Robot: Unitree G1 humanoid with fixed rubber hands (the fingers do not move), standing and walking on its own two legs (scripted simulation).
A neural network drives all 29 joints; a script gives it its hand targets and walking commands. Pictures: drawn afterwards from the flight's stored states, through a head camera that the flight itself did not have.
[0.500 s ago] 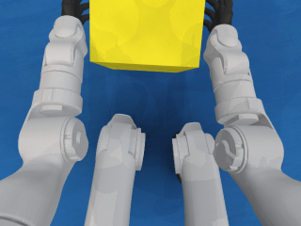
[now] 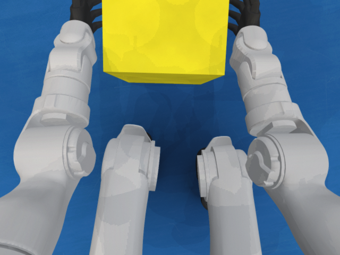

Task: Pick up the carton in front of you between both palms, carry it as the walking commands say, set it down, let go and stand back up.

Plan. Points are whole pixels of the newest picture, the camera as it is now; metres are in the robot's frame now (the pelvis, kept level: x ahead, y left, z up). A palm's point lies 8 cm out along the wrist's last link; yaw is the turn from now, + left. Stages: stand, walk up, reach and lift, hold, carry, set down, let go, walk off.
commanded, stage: set down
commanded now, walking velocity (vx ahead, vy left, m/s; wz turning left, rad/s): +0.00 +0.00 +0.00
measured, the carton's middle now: (165, 34) +0.52 +0.08 -0.25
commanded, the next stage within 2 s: let go in 1.94 s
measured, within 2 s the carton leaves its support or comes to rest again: rests again in 0.02 s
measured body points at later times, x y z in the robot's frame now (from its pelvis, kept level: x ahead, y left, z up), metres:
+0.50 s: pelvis -0.01 +0.00 -0.01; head +0.35 +0.04 +0.26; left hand +0.51 +0.24 -0.18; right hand +0.54 -0.08 -0.18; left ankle +0.12 +0.12 -0.35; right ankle +0.10 -0.11 -0.35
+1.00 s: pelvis -0.01 +0.01 -0.02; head +0.36 +0.04 +0.24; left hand +0.52 +0.28 -0.18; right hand +0.55 -0.11 -0.18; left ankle +0.12 +0.12 -0.35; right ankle +0.10 -0.11 -0.35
